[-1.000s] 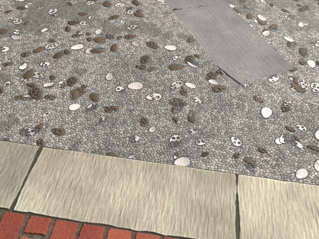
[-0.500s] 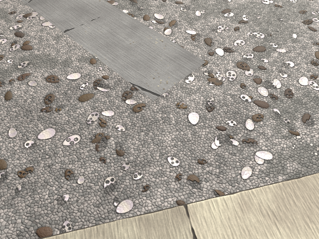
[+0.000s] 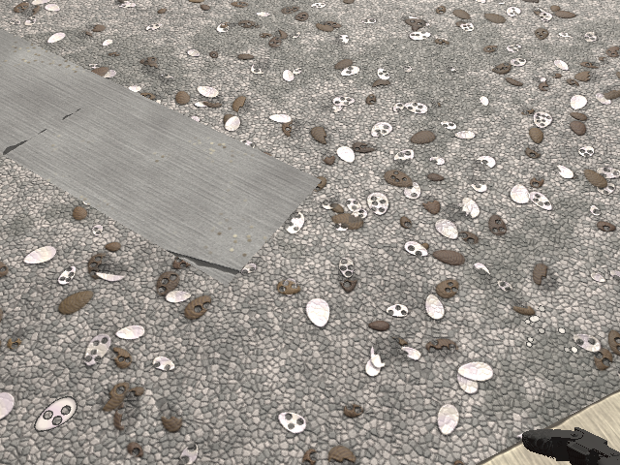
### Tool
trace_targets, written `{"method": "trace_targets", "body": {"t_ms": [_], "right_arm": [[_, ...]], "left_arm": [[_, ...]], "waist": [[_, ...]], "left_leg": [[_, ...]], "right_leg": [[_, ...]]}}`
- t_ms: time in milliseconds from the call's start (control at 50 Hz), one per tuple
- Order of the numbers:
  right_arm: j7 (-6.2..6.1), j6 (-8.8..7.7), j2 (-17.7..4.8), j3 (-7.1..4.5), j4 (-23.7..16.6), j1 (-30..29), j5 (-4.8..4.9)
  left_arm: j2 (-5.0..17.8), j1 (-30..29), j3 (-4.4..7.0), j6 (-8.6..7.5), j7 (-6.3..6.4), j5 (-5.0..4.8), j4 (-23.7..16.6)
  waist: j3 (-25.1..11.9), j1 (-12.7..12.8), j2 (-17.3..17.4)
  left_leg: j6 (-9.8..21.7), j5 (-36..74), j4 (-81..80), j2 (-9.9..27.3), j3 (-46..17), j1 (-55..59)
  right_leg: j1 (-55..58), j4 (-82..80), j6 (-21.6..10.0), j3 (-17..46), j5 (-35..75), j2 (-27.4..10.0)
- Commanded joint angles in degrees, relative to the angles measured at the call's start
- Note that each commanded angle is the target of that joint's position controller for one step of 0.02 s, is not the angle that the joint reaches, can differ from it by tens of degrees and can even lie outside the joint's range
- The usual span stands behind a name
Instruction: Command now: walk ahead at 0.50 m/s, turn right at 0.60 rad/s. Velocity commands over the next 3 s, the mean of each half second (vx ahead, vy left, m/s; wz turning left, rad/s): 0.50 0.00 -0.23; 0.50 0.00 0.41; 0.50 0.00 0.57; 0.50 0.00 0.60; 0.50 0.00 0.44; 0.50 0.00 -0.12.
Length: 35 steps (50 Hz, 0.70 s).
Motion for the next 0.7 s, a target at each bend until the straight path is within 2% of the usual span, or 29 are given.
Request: {"method": "trace_targets", "body": {"t_ms": [20, 40, 60, 100, 160, 240, 260, 300, 340, 380, 400, 420, 440, 460, 480, 500, 520, 540, 560, 580, 600, 620, 640, 660, 680, 700], "right_arm": [[-1.18, 0.65, -12.4, -4.36, -0.6, 15.8, 0.42], [-0.70, 0.61, -7.3, -3.03, -1.0, 12.7, 0.60], [-0.14, 0.29, -5.4, -2.42, -0.5, 11.5, 0.34], [0.08, -1.07, -5.1, -2.13, 1.3, 12.9, 0.86], [0.73, -2.84, -6.0, -2.32, 3.5, 16.2, 1.31], [0.75, -2.37, -7.6, -2.70, 5.3, 19.9, 1.89], [0.54, -2.14, -7.6, -2.55, 5.7, 20.6, 2.07], [0.36, -1.92, -7.9, -2.51, 6.2, 20.4, 2.47], [0.43, -1.69, -8.1, -2.62, 7.4, 22.5, 2.06], [0.47, -1.24, -9.2, -2.97, 7.9, 23.2, 1.63], [0.47, -0.83, -9.6, -3.12, 8.2, 24.1, 1.62], [0.22, -0.88, -10.3, -3.33, 8.8, 24.4, 1.10], [0.09, -0.66, -10.5, -3.43, 8.2, 22.2, 1.04], [-0.04, -0.39, -11.3, -3.79, 7.6, 20.8, 1.25], [-0.13, -0.10, -11.4, -3.84, 7.4, 20.4, 1.45], [-0.24, 0.35, -10.9, -3.82, 7.7, 20.6, 1.76], [-0.09, 0.51, -7.5, -3.14, 6.5, 24.4, 1.85], [0.31, 0.93, -1.2, -1.53, 6.7, 31.8, 2.00], [-0.12, 1.36, -6.6, -2.77, 6.5, 25.5, 0.97], [0.43, 1.46, -7.5, -3.45, 5.6, 22.3, 1.71], [0.90, 1.98, -7.2, -3.39, 6.1, 21.5, 1.70], [1.31, 2.98, -7.0, -3.58, 6.2, 21.4, 1.14], [1.73, 4.01, -6.8, -3.66, 6.1, 21.1, 0.61], [1.69, 4.88, -7.3, -4.09, 5.8, 20.0, 0.33], [1.75, 5.25, -7.9, -4.72, 5.0, 17.6, 0.78], [1.61, 5.31, -7.6, -5.14, 4.6, 14.6, 0.55]], "left_arm": [[5.9, 2.9, 0.43, -0.95, -0.11, 1.10, -5.5], [6.7, -2.1, 0.74, -0.67, -0.61, 1.34, -5.8], [5.7, -4.4, 0.57, -0.44, -0.99, 1.29, -6.2], [3.8, -3.8, 0.19, 0.98, -1.47, 1.38, -5.8], [3.2, -6.1, 0.03, 2.07, -1.35, 1.29, -6.2], [2.7, -14.2, -0.29, 1.71, -2.13, 1.56, -8.1], [2.3, -16.5, -0.47, 1.48, -2.44, 1.91, -8.8], [0.7, -21.4, -1.45, 0.99, -2.96, 1.99, -10.2], [-0.4, -24.8, -2.17, 0.81, -3.24, 2.22, -10.9], [0.1, -26.6, -2.32, 0.91, -3.17, 1.81, -11.3], [0.7, -26.8, -2.25, 1.04, -2.99, 1.65, -11.5], [2.2, -24.4, -1.61, 0.90, -2.71, 2.17, -10.8], [3.2, -22.4, -1.29, 0.67, -2.43, 2.17, -10.3], [3.5, -20.7, -1.12, 0.08, -2.16, 2.64, -9.3], [3.5, -15.5, -0.84, -0.64, -1.92, 2.87, -7.3], [3.9, -6.7, -0.38, -1.51, -1.73, 3.13, -4.0], [9.2, 0.1, 0.99, -2.26, -1.22, 3.96, -2.4], [10.5, 0.5, 1.24, -2.15, -1.01, 2.55, -2.8], [8.5, 0.1, 0.96, -1.95, -1.23, 0.49, -2.5], [6.0, -6.1, 0.17, -2.26, -1.62, 0.97, -3.5], [4.0, -9.8, -0.14, -2.36, -1.98, 1.30, -3.5], [3.5, -11.2, -0.28, -2.62, -1.83, 1.28, -3.4], [3.6, -11.6, -0.21, -3.15, -1.66, 1.91, -3.4], [3.9, -12.3, -0.12, -3.85, -1.44, 2.86, -2.8], [4.0, -11.6, -0.24, -4.69, -1.55, 2.83, -2.2], [4.1, -11.3, -0.14, -5.69, -1.10, 1.76, -0.9]], "waist": [[-12.1, -6.0, 8.7], [-5.1, -6.1, 2.5], [-1.8, -5.4, 0.8], [-0.5, -3.8, 4.5], [-1.0, -3.4, 5.4], [0.5, -4.6, 4.0], [0.7, -5.2, 2.9], [1.5, -5.7, 4.1], [0.8, -6.9, 5.7], [1.3, -7.4, 5.4], [1.4, -7.8, 5.8], [0.4, -6.2, 6.7], [-0.1, -4.5, 5.3], [-1.5, -3.7, 3.9], [-3.7, -1.7, 3.2], [-6.6, 1.9, 1.5], [-11.5, 1.9, -7.5], [-16.0, -1.6, -15.9], [-10.2, 0.8, -8.4], [-4.5, -2.2, -6.6], [-1.7, -3.8, -6.1], [0.4, -4.9, -7.0], [1.0, -4.8, -7.0], [1.2, -5.2, -5.9], [2.1, -5.8, -3.8], [3.0, -6.1, -3.7]], "left_leg": [[11.2, -17.5, -16.1, 26.3, -45.0, 34.2], [10.9, -15.0, -17.3, 23.3, -34.9, 26.1], [9.9, -7.9, -18.6, 20.4, -27.4, 20.7], [8.0, 3.8, -20.2, 16.6, -18.3, 16.2], [8.1, 15.4, -21.7, 15.2, -11.8, 17.3], [9.1, 15.6, -24.3, 14.6, -7.3, 21.1], [9.0, 18.2, -24.4, 14.2, -5.9, 21.7], [8.1, 20.2, -24.8, 12.0, -2.1, 20.6], [8.6, 22.1, -24.8, 12.3, -1.6, 21.0], [8.8, 22.2, -24.1, 12.6, -0.5, 22.6], [9.1, 21.8, -23.4, 13.1, -1.3, 23.5], [9.5, 26.2, -21.0, 16.0, -2.9, 25.6], [8.8, 28.8, -18.1, 15.7, -2.1, 26.9], [7.9, 33.3, -13.7, 15.0, -1.4, 26.0], [7.4, 38.2, -6.4, 13.9, -1.4, 24.7], [6.4, 36.8, 5.2, 11.6, -0.6, 20.6], [4.3, 15.3, 23.3, 7.3, 1.2, 8.7], [2.1, -25.4, 39.8, -0.5, 1.9, -10.0], [2.9, -22.4, 39.7, 1.2, -2.4, -14.0], [3.1, -17.6, 36.3, 3.8, -4.1, -12.3], [2.5, -15.7, 33.7, 5.4, -3.8, -8.7], [1.7, -14.4, 31.7, 6.4, -3.8, -5.9], [1.1, -10.9, 32.2, 5.9, -1.9, -3.7], [1.2, -6.8, 32.9, 6.0, -3.0, -4.7], [1.0, -1.9, 29.4, 5.6, -3.5, -6.5], [0.9, 1.9, 25.3, 6.7, -6.1, -9.9]], "right_leg": [[-33.5, 34.3, 0.9, -2.8, 0.5, -5.0], [-32.3, 33.4, 1.2, -3.2, 6.0, -6.6], [-30.8, 31.3, 1.7, -3.5, 8.3, -7.8], [-27.9, 27.1, 2.6, -3.5, 9.6, -9.7], [-28.8, 22.7, 2.8, -2.8, 12.8, -8.9], [-36.0, 14.4, 4.0, -2.9, 21.2, -10.3], [-36.3, 11.5, 4.5, -3.5, 23.4, -10.4], [-33.8, 4.2, 5.1, -8.0, 27.6, -11.8], [-30.3, 1.4, 5.0, -11.7, 29.8, -13.0], [-28.3, -1.1, 4.8, -13.1, 26.8, -12.9], [-26.9, -2.8, 4.6, -12.9, 24.8, -12.8], [-25.6, 1.2, 3.3, -10.8, 29.1, -13.8], [-24.7, -1.4, 2.5, -10.0, 24.9, -13.6], [-19.5, -3.9, 1.8, -11.3, 20.9, -11.7], [-11.9, -7.1, 1.2, -12.2, 18.2, -9.6], [-1.0, -13.1, 0.0, -12.6, 20.4, -8.6], [12.9, -15.5, -3.3, -0.7, 25.3, -20.2], [23.4, -19.1, -9.9, 17.0, 27.4, -32.0], [14.8, -22.9, -9.6, 15.9, 23.7, -30.3], [7.3, -26.0, -8.2, 9.9, 21.0, -28.4], [1.1, -28.5, -7.3, 6.0, 20.9, -27.4], [-3.5, -30.8, -6.6, 2.8, 20.6, -26.6], [-6.5, -32.5, -7.1, -0.6, 18.9, -25.2], [-5.8, -32.1, -6.9, -2.0, 22.7, -25.8], [-5.8, -32.1, -5.6, -5.2, 24.2, -24.0], [-3.1, -31.5, -3.7, -6.8, 24.6, -24.3]]}}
